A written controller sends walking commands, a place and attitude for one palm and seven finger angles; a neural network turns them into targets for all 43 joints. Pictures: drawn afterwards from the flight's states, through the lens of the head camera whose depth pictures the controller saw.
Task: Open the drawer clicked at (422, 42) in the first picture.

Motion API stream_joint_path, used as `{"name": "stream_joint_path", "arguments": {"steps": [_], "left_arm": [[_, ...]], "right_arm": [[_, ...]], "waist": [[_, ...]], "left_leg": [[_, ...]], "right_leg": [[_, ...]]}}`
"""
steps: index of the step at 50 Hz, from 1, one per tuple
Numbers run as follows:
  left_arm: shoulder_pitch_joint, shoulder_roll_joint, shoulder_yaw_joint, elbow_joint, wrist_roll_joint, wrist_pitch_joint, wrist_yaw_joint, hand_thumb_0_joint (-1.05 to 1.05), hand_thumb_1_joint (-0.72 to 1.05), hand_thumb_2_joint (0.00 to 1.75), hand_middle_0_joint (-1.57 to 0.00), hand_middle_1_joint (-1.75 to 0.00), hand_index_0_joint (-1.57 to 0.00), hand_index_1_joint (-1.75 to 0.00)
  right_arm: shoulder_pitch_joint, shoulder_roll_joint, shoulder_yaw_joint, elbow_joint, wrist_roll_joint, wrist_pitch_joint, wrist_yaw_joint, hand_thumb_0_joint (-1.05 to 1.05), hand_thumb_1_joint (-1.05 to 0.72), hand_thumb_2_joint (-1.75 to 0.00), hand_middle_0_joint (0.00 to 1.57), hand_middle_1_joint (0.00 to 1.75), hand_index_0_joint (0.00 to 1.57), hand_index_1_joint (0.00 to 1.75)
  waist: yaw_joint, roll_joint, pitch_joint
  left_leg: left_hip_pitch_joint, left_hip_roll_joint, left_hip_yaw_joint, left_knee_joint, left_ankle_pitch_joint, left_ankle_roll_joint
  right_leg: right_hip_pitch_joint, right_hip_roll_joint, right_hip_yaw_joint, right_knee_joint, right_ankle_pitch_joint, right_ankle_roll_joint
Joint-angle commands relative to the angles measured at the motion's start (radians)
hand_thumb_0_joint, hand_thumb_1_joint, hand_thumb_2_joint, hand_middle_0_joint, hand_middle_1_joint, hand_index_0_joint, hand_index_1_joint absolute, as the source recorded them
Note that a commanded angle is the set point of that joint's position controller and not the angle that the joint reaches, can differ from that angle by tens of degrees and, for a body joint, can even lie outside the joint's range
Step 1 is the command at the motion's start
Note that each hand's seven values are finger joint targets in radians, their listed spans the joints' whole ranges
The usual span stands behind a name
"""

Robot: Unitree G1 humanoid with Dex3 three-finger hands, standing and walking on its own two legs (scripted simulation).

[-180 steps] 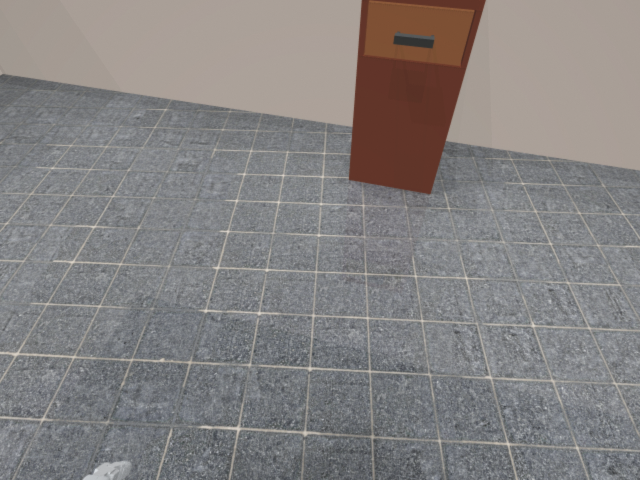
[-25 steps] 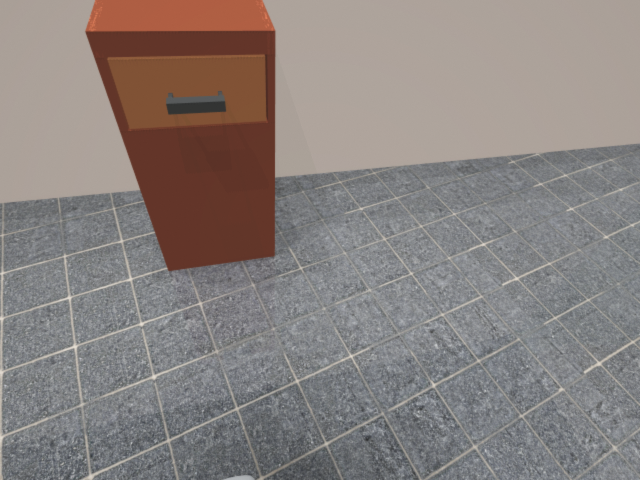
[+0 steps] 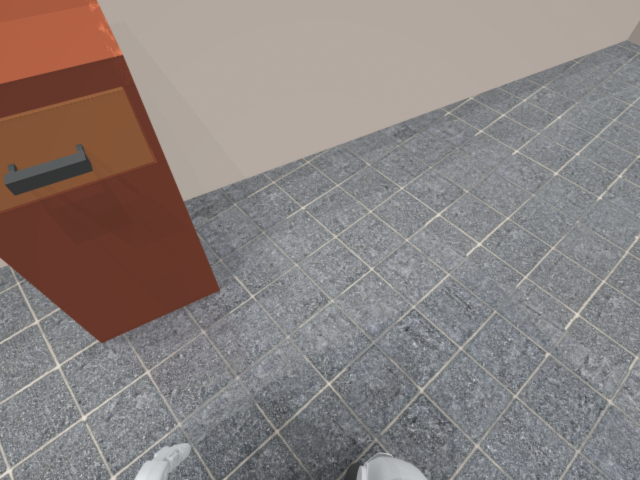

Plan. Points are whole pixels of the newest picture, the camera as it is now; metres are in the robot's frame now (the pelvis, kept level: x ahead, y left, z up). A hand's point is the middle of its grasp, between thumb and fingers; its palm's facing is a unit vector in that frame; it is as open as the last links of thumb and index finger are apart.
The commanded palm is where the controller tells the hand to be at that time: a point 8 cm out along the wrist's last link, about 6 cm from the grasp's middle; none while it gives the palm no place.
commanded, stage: turn to face it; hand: left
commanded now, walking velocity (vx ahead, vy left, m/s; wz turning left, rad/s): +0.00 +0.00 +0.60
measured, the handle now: (48, 165) +0.64 +0.53 -0.04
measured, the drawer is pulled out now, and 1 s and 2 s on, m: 0.00 0.00 0.00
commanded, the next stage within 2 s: take the last steps up to it in 0.88 s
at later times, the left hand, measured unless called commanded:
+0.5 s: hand out of the picture +0.06 +0.27 -0.17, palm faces +0.29 -0.93 -0.21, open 7.4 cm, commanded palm none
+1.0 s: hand out of the picture +0.03 +0.19 -0.13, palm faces +0.41 -0.88 -0.25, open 7.4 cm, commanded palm none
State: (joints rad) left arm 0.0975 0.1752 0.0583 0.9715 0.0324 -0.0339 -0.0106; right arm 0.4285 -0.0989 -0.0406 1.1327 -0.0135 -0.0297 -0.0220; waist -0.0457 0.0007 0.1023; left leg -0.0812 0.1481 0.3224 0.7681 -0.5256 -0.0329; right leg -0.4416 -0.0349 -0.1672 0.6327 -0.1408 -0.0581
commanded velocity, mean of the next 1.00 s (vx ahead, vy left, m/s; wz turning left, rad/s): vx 0.01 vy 0.00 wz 0.38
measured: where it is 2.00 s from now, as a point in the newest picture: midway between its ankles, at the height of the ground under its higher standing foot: (280, 456)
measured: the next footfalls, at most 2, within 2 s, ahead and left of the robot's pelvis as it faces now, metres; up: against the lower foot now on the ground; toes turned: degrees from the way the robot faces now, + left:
left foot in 0.38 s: +0.09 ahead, +0.15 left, +0.00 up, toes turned +22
right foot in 0.90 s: +0.12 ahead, -0.09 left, +0.00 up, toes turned +17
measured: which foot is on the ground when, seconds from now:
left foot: up 0.00-0.36, down 0.38-0.90, up 0.92-1.00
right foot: down 0.00-0.38, up 0.40-0.88, down 0.90-1.00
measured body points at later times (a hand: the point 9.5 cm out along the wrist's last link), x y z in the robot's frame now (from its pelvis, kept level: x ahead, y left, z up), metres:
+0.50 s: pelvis +0.04 +0.05 +0.01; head +0.06 +0.09 +0.46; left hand +0.05 +0.32 -0.15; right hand +0.18 -0.18 -0.11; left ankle +0.06 +0.13 -0.71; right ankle +0.06 -0.09 -0.65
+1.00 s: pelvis +0.04 +0.00 +0.02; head +0.06 -0.03 +0.47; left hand +0.01 +0.24 -0.11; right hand +0.18 -0.21 -0.14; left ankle +0.02 +0.12 -0.67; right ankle +0.08 -0.10 -0.71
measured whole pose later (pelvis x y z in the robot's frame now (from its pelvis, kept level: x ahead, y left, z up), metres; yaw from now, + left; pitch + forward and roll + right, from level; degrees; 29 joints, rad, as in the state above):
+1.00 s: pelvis +0.04 +0.00 +0.02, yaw +23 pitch -1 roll +1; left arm 0.23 0.14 0.02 0.96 0.02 0.01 0.03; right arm 0.22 -0.22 -0.08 1.01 -0.02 0.07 0.01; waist -0.01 0.05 0.03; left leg -0.44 -0.02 0.00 0.88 -0.41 -0.01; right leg -0.23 -0.05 -0.10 0.54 -0.29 -0.01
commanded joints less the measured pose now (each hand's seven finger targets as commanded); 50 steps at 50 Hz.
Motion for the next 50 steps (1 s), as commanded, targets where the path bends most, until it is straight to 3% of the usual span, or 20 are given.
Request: {"name": "stream_joint_path", "arguments": {"steps": [1, 4, 7, 13, 17, 18, 19, 20, 22, 24, 26, 30, 37, 42, 43, 44, 45, 46, 47, 50], "left_arm": [[0.266, 0.196, 0.027, 0.036, -0.016, -0.019, 0.040, 0.00, 0.90, 0.90, -0.20, -0.30, -0.20, -0.30], [0.080, 0.113, 0.000, -0.007, -0.016, -0.006, 0.051, 0.00, 0.90, 0.90, -0.20, -0.30, -0.20, -0.30], [0.033, 0.116, 0.006, -0.028, -0.011, 0.007, 0.053, 0.00, 0.90, 0.90, -0.20, -0.30, -0.20, -0.30], [0.057, 0.154, 0.032, -0.057, -0.002, 0.031, 0.051, 0.00, 0.90, 0.90, -0.20, -0.30, -0.20, -0.30], [0.070, 0.175, 0.042, -0.074, -0.008, 0.043, 0.044, 0.00, 0.90, 0.90, -0.20, -0.30, -0.20, -0.30], [0.077, 0.160, 0.040, -0.081, -0.016, 0.050, 0.041, 0.00, 0.90, 0.90, -0.20, -0.30, -0.20, -0.30], [0.092, 0.109, 0.034, -0.112, -0.021, 0.057, 0.033, 0.00, 0.90, 0.90, -0.20, -0.30, -0.20, -0.30], [0.022, 0.088, 0.016, -0.158, -0.014, 0.060, 0.032, 0.00, 0.90, 0.90, -0.20, -0.30, -0.20, -0.30], [0.012, 0.102, 0.030, -0.137, -0.010, 0.059, 0.032, 0.00, 0.90, 0.90, -0.20, -0.30, -0.20, -0.30], [0.073, 0.115, 0.033, -0.093, -0.010, 0.055, 0.023, 0.00, 0.90, 0.90, -0.20, -0.30, -0.20, -0.30], [0.109, 0.120, 0.030, -0.067, -0.014, 0.058, 0.024, 0.00, 0.90, 0.90, -0.20, -0.30, -0.20, -0.30], [0.106, 0.124, 0.024, -0.057, -0.016, 0.064, 0.030, 0.00, 0.90, 0.90, -0.20, -0.30, -0.20, -0.30], [0.096, 0.109, 0.014, -0.061, -0.018, 0.071, 0.035, 0.00, 0.90, 0.90, -0.20, -0.30, -0.20, -0.30], [0.194, 0.094, 0.007, -0.035, -0.025, 0.052, 0.043, 0.00, 0.90, 0.90, -0.20, -0.30, -0.20, -0.30], [0.231, 0.101, 0.008, -0.025, -0.023, 0.044, 0.047, 0.00, 0.90, 0.90, -0.20, -0.30, -0.20, -0.30], [0.242, 0.142, 0.011, -0.024, -0.014, 0.033, 0.053, 0.00, 0.90, 0.90, -0.20, -0.30, -0.20, -0.30], [0.224, 0.229, 0.026, -0.033, -0.003, 0.025, 0.059, 0.00, 0.90, 0.90, -0.20, -0.30, -0.20, -0.30], [0.213, 0.252, 0.027, -0.062, -0.008, 0.028, 0.055, 0.00, 0.90, 0.90, -0.20, -0.30, -0.20, -0.30], [0.168, 0.232, 0.029, -0.067, -0.010, 0.027, 0.056, 0.00, 0.90, 0.90, -0.20, -0.30, -0.20, -0.30], [0.112, 0.140, 0.008, -0.065, -0.011, 0.018, 0.053, 0.00, 0.90, 0.90, -0.20, -0.30, -0.20, -0.30]], "right_arm": [[0.042, -0.070, -0.008, -0.086, 0.018, 0.003, -0.011, 0.00, -0.90, -0.90, 0.20, 0.30, 0.20, 0.30], [-0.008, -0.077, -0.008, -0.073, 0.001, 0.044, -0.005, 0.00, -0.90, -0.90, 0.20, 0.30, 0.20, 0.30], [0.002, -0.071, -0.007, -0.084, -0.001, 0.066, 0.008, 0.00, -0.90, -0.90, 0.20, 0.30, 0.20, 0.30], [-0.139, -0.101, -0.021, -0.177, -0.004, 0.067, 0.031, 0.00, -0.90, -0.90, 0.20, 0.30, 0.20, 0.30], [-0.131, -0.139, -0.030, -0.210, -0.009, 0.058, 0.037, 0.00, -0.90, -0.90, 0.20, 0.30, 0.20, 0.30], [-0.102, -0.180, -0.039, -0.208, -0.011, 0.052, 0.039, 0.00, -0.90, -0.90, 0.20, 0.30, 0.20, 0.30], [-0.074, -0.279, -0.060, -0.224, -0.019, 0.043, 0.036, 0.00, -0.90, -0.90, 0.20, 0.30, 0.20, 0.30], [-0.034, -0.344, -0.072, -0.225, -0.022, 0.041, 0.029, 0.00, -0.90, -0.90, 0.20, 0.30, 0.20, 0.30], [-0.104, -0.324, -0.064, -0.226, -0.017, 0.034, 0.007, 0.00, -0.90, -0.90, 0.20, 0.30, 0.20, 0.30], [-0.193, -0.277, -0.046, -0.250, -0.013, 0.022, 0.003, 0.00, -0.90, -0.90, 0.20, 0.30, 0.20, 0.30], [-0.200, -0.269, -0.043, -0.252, -0.007, 0.016, 0.001, 0.00, -0.90, -0.90, 0.20, 0.30, 0.20, 0.30], [-0.162, -0.271, -0.046, -0.228, -0.003, 0.022, 0.003, 0.00, -0.90, -0.90, 0.20, 0.30, 0.20, 0.30], [-0.181, -0.282, -0.053, -0.210, -0.010, 0.041, 0.008, 0.00, -0.90, -0.90, 0.20, 0.30, 0.20, 0.30], [-0.227, -0.280, -0.059, -0.209, -0.007, 0.049, 0.015, 0.00, -0.90, -0.90, 0.20, 0.30, 0.20, 0.30], [-0.239, -0.264, -0.057, -0.213, -0.001, 0.050, 0.018, 0.00, -0.90, -0.90, 0.20, 0.30, 0.20, 0.30], [-0.226, -0.219, -0.051, -0.215, 0.008, 0.049, 0.023, 0.00, -0.90, -0.90, 0.20, 0.30, 0.20, 0.30], [-0.213, -0.153, -0.039, -0.232, 0.013, 0.052, 0.030, 0.00, -0.90, -0.90, 0.20, 0.30, 0.20, 0.30], [-0.237, -0.188, -0.048, -0.244, 0.001, 0.065, 0.029, 0.00, -0.90, -0.90, 0.20, 0.30, 0.20, 0.30], [-0.254, -0.194, -0.056, -0.233, -0.005, 0.084, 0.028, 0.00, -0.90, -0.90, 0.20, 0.30, 0.20, 0.30], [-0.188, -0.177, -0.051, -0.177, -0.008, 0.082, 0.034, 0.00, -0.90, -0.90, 0.20, 0.30, 0.20, 0.30]], "waist": [[0.097, -0.186, -0.361], [0.027, -0.061, -0.126], [0.005, -0.097, -0.126], [0.044, -0.161, -0.083], [0.025, -0.094, -0.110], [0.006, 0.003, -0.122], [-0.005, 0.289, -0.115], [-0.045, 0.383, -0.119], [-0.010, 0.239, -0.143], [0.032, 0.134, -0.159], [0.037, 0.104, -0.180], [0.020, 0.088, -0.181], [0.008, 0.137, -0.135], [0.051, 0.136, -0.162], [0.070, 0.110, -0.168], [0.072, -0.016, -0.160], [0.060, -0.256, -0.124], [0.079, -0.239, -0.118], [0.063, -0.266, -0.072], [0.018, -0.143, -0.036]], "left_leg": [[-0.374, -0.045, -0.330, 0.538, -0.060, 0.011], [-0.337, -0.013, -0.323, 0.466, 0.052, -0.002], [-0.303, -0.022, -0.271, 0.346, 0.082, -0.014], [-0.328, -0.034, -0.210, 0.136, 0.090, -0.013], [-0.199, -0.063, -0.171, -0.127, 0.230, -0.003], [-0.117, -0.033, -0.225, -0.260, 0.301, 0.012], [-0.066, 0.168, -0.549, -0.402, 0.462, 0.108], [-0.078, 0.311, -0.749, -0.499, 0.594, 0.219], [-0.078, 0.247, -0.677, -0.476, 0.537, 0.216], [-0.048, 0.153, -0.517, -0.444, 0.623, 0.178], [-0.024, 0.127, -0.458, -0.442, 0.715, 0.175], [0.031, 0.124, -0.465, -0.449, 0.734, 0.195], [-0.042, 0.126, -0.532, -0.477, 0.526, 0.213], [-0.134, 0.082, -0.541, -0.410, 0.536, 0.180], [-0.198, 0.049, -0.515, -0.371, 0.471, 0.146], [-0.297, -0.023, -0.460, -0.269, 0.359, 0.089], [-0.445, -0.158, -0.317, -0.097, 0.121, 0.014], [-0.410, -0.164, -0.341, 0.091, -0.010, 0.013], [-0.411, -0.146, -0.374, 0.216, 0.003, 0.014], [-0.436, -0.111, -0.349, 0.352, 0.149, -0.001]], "right_leg": [[0.536, -0.418, 0.383, -0.181, 0.800, -0.197], [0.182, -0.345, 0.211, -0.308, 0.404, -0.117], [0.117, -0.319, 0.105, -0.335, 0.217, -0.092], [0.149, -0.339, 0.048, -0.313, 0.015, -0.069], [0.142, -0.317, -0.013, -0.166, -0.031, -0.009], [0.080, -0.285, -0.034, -0.056, -0.103, 0.028], [-0.085, -0.151, -0.081, 0.152, -0.330, 0.108], [-0.161, -0.075, 0.002, 0.381, -0.529, 0.131], [-0.206, -0.076, 0.142, 0.556, -0.399, 0.119], [-0.176, -0.080, 0.149, 0.559, -0.262, 0.129], [-0.137, -0.079, 0.148, 0.530, -0.225, 0.139], [-0.109, -0.067, 0.146, 0.437, -0.238, 0.149], [-0.015, -0.043, 0.136, 0.242, -0.310, 0.136], [0.190, -0.006, 0.111, -0.060, -0.188, 0.114], [0.286, -0.015, 0.108, -0.191, -0.085, 0.111], [0.369, -0.109, 0.206, -0.317, -0.072, 0.086], [0.390, -0.336, 0.436, -0.393, -0.049, -0.004], [0.244, -0.422, 0.457, -0.417, -0.063, -0.081], [0.150, -0.384, 0.452, -0.437, -0.136, -0.083], [0.178, -0.266, 0.270, -0.389, -0.036, -0.046]]}}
